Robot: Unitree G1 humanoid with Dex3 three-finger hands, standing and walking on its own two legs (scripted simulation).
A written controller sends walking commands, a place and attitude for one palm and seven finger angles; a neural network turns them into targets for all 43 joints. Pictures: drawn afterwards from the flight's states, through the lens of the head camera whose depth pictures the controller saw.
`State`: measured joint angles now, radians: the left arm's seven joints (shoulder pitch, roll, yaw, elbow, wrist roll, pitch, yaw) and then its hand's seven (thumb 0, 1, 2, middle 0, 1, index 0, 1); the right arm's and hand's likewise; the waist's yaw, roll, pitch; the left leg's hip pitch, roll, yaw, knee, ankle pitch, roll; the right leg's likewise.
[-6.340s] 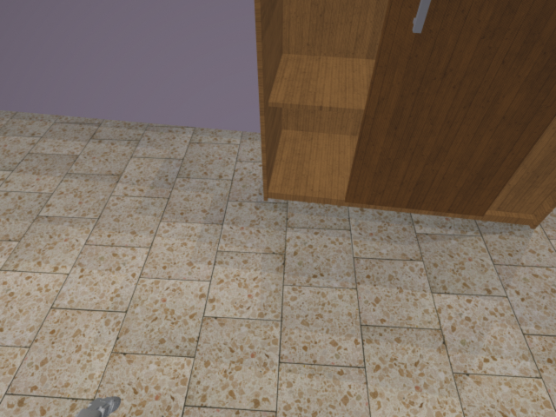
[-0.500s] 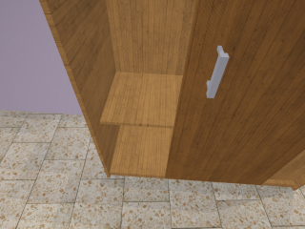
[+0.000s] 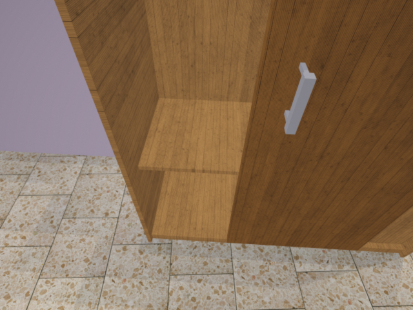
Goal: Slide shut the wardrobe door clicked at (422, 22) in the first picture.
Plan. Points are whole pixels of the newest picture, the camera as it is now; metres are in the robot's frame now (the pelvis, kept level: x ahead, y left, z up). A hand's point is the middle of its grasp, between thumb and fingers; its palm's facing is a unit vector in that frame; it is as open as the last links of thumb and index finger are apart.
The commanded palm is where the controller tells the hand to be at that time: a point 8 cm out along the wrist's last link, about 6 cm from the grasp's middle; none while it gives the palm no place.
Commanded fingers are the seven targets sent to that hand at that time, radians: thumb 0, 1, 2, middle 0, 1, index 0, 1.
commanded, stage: look again from close up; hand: right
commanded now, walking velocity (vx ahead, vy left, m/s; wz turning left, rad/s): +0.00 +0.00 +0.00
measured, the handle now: (296, 99) +0.51 -0.16 +0.15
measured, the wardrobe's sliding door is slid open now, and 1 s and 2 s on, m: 0.37 0.37 0.37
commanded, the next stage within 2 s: raise the hand with hooked fingers in 0.12 s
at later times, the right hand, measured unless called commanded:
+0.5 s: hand (306, 269) +0.20 -0.16 +0.02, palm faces +0.04 +1.00 -0.01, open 7.8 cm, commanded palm +0.12 -0.22 -0.03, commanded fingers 0.00 -0.55 -0.75 0.23 0.53 0.23 0.53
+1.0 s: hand (343, 276) +0.19 -0.21 +0.04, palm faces +0.00 +1.00 -0.05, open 10.7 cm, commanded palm +0.15 -0.27 +0.05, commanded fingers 0.00 0.03 -0.50 0.27 0.90 0.27 0.90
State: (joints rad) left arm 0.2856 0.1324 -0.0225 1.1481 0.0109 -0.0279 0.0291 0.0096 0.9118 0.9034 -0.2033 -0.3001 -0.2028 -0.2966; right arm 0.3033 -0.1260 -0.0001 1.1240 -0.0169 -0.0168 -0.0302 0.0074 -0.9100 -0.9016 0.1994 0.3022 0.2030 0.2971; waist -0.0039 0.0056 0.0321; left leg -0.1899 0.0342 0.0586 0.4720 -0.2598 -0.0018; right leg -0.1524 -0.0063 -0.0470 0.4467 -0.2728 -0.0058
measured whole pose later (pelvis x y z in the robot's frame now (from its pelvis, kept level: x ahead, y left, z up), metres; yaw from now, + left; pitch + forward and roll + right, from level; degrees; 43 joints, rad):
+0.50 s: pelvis -0.03 +0.01 -0.03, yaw -1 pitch +6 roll -1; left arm 0.23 0.28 0.05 0.66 -0.01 -0.34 0.03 0.02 0.92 0.90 -0.20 -0.30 -0.20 -0.30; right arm 0.34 -0.16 -0.10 0.07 0.22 -0.40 0.15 0.03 -0.80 -0.84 0.20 0.39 0.21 0.39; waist 0.03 0.00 -0.09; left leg -0.53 0.04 0.06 0.80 -0.37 0.01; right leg -0.50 -0.01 -0.04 0.79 -0.39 0.00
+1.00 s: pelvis -0.03 +0.00 -0.04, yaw -2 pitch +5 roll +2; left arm 0.26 0.19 -0.08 0.59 -0.04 -0.27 0.06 0.02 0.90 0.90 -0.21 -0.30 -0.21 -0.30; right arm 0.31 -0.29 -0.25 -0.04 0.32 -0.19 0.35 0.01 -0.19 -0.60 0.25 0.76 0.26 0.76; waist -0.01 -0.03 -0.06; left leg -0.54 0.02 0.11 0.82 -0.38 0.01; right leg -0.55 -0.04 0.02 0.88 -0.42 0.00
